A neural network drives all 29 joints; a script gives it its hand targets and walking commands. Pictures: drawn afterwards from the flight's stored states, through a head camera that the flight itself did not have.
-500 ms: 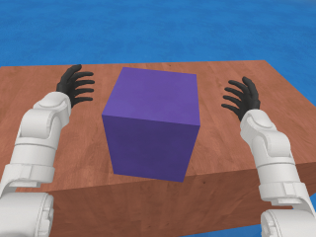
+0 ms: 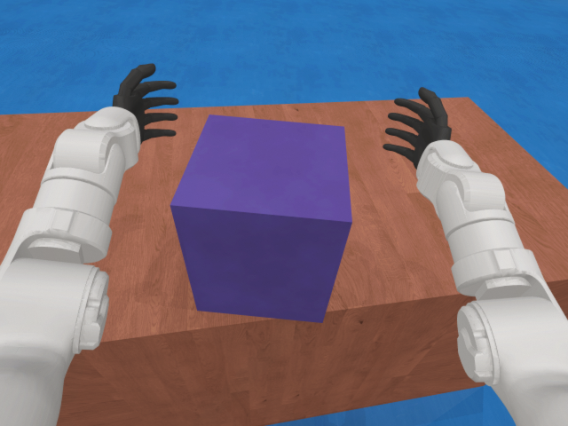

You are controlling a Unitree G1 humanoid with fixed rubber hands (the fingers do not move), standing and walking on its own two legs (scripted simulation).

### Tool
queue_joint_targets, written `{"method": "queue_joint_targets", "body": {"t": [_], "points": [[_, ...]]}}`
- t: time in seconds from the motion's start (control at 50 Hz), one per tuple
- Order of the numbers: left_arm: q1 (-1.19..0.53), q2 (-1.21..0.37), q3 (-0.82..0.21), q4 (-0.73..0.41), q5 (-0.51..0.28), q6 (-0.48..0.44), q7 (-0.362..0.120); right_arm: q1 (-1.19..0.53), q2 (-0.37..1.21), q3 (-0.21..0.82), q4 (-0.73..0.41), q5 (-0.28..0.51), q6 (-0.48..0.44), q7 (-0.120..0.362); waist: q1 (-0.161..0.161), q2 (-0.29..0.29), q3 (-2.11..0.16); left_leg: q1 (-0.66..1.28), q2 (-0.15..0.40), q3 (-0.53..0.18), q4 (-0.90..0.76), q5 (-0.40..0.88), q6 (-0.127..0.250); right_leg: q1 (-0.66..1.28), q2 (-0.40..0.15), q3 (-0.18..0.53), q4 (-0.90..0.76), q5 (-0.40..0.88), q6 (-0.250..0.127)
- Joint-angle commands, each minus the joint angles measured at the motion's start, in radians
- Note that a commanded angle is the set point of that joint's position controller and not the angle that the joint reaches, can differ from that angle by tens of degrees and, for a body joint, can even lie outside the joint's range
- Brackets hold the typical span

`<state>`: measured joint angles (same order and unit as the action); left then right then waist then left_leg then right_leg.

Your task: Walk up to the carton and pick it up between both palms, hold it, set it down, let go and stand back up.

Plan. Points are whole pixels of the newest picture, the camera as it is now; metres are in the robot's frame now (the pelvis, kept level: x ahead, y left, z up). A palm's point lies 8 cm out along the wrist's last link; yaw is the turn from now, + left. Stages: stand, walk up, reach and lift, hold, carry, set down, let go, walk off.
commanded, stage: reach and lift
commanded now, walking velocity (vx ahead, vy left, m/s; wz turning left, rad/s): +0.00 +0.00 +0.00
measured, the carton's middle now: (267, 222) +0.43 -0.04 +0.06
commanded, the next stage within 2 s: none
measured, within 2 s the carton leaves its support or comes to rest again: neither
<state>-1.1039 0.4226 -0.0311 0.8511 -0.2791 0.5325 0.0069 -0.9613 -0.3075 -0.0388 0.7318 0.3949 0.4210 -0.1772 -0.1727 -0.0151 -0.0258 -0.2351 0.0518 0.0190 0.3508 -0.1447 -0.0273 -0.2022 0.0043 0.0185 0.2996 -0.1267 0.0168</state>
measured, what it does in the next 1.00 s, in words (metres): stands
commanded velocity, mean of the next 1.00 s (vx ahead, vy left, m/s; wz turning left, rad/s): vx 0.00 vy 0.00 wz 0.00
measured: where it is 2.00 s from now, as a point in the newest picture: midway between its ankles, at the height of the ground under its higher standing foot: outside the picture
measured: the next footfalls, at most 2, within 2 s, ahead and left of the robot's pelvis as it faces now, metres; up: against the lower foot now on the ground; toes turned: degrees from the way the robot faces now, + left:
none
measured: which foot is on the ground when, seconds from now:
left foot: down 0.00-1.00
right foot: down 0.00-1.00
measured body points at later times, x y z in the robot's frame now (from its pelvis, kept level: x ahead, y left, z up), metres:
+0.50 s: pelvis +0.00 +0.00 +0.00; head +0.03 +0.01 +0.45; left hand +0.47 +0.12 +0.11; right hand +0.40 -0.24 +0.11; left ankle +0.02 +0.13 -0.75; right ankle +0.02 -0.13 -0.75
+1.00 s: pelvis +0.00 +0.00 -0.01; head +0.03 +0.01 +0.44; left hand +0.47 +0.11 +0.10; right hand +0.41 -0.22 +0.10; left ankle +0.02 +0.13 -0.75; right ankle +0.02 -0.13 -0.75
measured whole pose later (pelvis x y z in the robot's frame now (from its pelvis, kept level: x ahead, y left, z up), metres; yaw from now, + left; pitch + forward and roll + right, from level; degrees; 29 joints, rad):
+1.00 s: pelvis +0.00 +0.00 -0.01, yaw +0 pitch +9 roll -1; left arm -0.96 0.23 0.01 1.15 -0.15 0.06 0.05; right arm -0.83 -0.10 -0.08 0.98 0.23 0.03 -0.24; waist -0.15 -0.01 -0.12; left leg -0.42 0.05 0.01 0.43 -0.17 -0.03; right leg -0.40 0.01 0.01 0.38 -0.14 0.01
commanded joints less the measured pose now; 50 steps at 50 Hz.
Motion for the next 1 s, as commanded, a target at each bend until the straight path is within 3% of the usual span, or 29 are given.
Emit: {"method": "queue_joint_targets", "body": {"t": [0.0, 0.06, 0.18, 0.24, 0.28, 0.38, 0.46, 0.54, 0.64, 0.76, 0.78, 0.8, 0.82, 0.9, 0.98], "points": [[-0.486, 0.15, 0.042, -0.079, 0.017, -0.084, -0.003, -0.464, -0.143, -0.019, -0.086, -0.008, -0.068, -0.006, 0.001, 0.019, -0.546, 0.227, -0.077, 0.022, 0.001, 0.147, 0.001, 0.127, 0.057, -0.063, 0.009, 0.399, 0.03], [-0.43, 0.112, 0.032, -0.006, 0.042, -0.11, -0.012, -0.403, -0.127, -0.025, -0.006, -0.028, -0.097, -0.016, -0.014, 0.04, -0.506, 0.243, -0.077, 0.022, 0.006, 0.179, -0.01, 0.11, 0.06, -0.069, 0.002, 0.419, 0.028], [-0.384, 0.07, 0.049, -0.078, 0.089, -0.196, -0.005, -0.332, -0.096, -0.034, -0.032, -0.044, -0.192, -0.018, 0.001, 0.102, -0.534, 0.293, -0.081, 0.025, 0.025, 0.243, -0.026, 0.077, 0.073, -0.079, -0.002, 0.407, 0.021], [-0.366, 0.065, 0.056, -0.036, 0.094, -0.248, -0.001, -0.319, -0.069, -0.033, -0.044, -0.08, -0.233, -0.022, 0.006, 0.059, -0.5, 0.246, -0.081, 0.023, 0.019, 0.179, -0.014, 0.065, 0.065, -0.071, 0.002, 0.36, 0.027], [-0.374, 0.052, 0.057, -0.091, 0.089, -0.298, 0.01, -0.321, -0.047, -0.038, -0.093, -0.089, -0.27, -0.022, 0.015, 0.068, -0.571, 0.249, -0.082, 0.022, 0.035, 0.197, -0.014, 0.053, 0.067, -0.073, 0.015, 0.368, 0.03], [-0.364, 0.028, 0.04, -0.082, 0.07, -0.386, 0.026, -0.297, -0.025, -0.059, -0.132, -0.144, -0.335, -0.025, 0.006, 0.064, -0.676, 0.24, -0.076, 0.017, 0.066, 0.208, -0.018, -0.004, 0.062, -0.075, 0.038, 0.36, 0.031], [-0.347, -0.01, 0.022, 0.015, 0.076, -0.435, 0.028, -0.267, -0.006, -0.074, -0.044, -0.181, -0.359, -0.026, -0.007, 0.064, -0.653, 0.207, -0.071, 0.009, 0.068, 0.151, -0.02, -0.064, 0.055, -0.075, 0.04, 0.283, 0.026], [-0.336, -0.019, 0.033, 0.042, 0.079, -0.486, 0.035, -0.262, 0.012, -0.068, -0.033, -0.185, -0.396, -0.031, 0.009, 0.063, -0.705, 0.181, -0.069, 0.015, 0.089, 0.168, -0.022, -0.073, 0.052, -0.074, 0.059, 0.301, 0.025], [-0.317, -0.04, 0.052, 0.088, 0.102, -0.509, 0.036, -0.263, 0.039, -0.039, 0.012, -0.168, -0.424, -0.043, 0.018, 0.058, -0.689, 0.157, -0.071, 0.016, 0.098, 0.19, -0.02, -0.061, 0.047, -0.071, 0.07, 0.348, 0.026], [-0.338, -0.084, 0.031, 0.09, 0.115, -0.521, 0.046, -0.283, 0.044, -0.052, 0.067, -0.16, -0.44, -0.049, -0.003, 0.104, -0.673, 0.187, -0.067, 0.014, 0.101, 0.203, -0.034, -0.117, 0.05, -0.087, 0.059, 0.316, 0.02], [-0.327, -0.092, 0.032, 0.113, 0.115, -0.519, 0.047, -0.282, 0.052, -0.039, 0.064, -0.154, -0.443, -0.05, 0.011, 0.101, -0.673, 0.186, -0.066, 0.014, 0.11, 0.216, -0.037, -0.122, 0.049, -0.085, 0.061, 0.321, 0.019], [-0.316, -0.096, 0.035, 0.118, 0.119, -0.519, 0.047, -0.27, 0.048, -0.049, 0.092, -0.153, -0.438, -0.049, -0.006, 0.091, -0.655, 0.195, -0.065, 0.011, 0.108, 0.213, -0.035, -0.125, 0.051, -0.088, 0.057, 0.32, 0.02], [-0.314, -0.1, 0.038, 0.116, 0.119, -0.518, 0.046, -0.289, 0.059, -0.034, 0.056, -0.154, -0.441, -0.053, 0.008, 0.076, -0.675, 0.192, -0.066, 0.013, 0.108, 0.212, -0.029, -0.116, 0.05, -0.083, 0.059, 0.321, 0.023], [-0.337, -0.123, 0.042, 0.105, 0.123, -0.521, 0.048, -0.3, 0.09, -0.044, 0.074, -0.163, -0.436, -0.063, 0.001, 0.06, -0.66, 0.185, -0.064, 0.013, 0.104, 0.199, -0.026, -0.118, 0.046, -0.084, 0.056, 0.309, 0.025], [-0.335, -0.166, 0.04, 0.093, 0.148, -0.515, 0.052, -0.307, 0.121, -0.062, 0.075, -0.18, -0.443, -0.073, -0.008, 0.076, -0.653, 0.188, -0.066, 0.014, 0.102, 0.204, -0.033, -0.127, 0.047, -0.089, 0.054, 0.308, 0.024]]}}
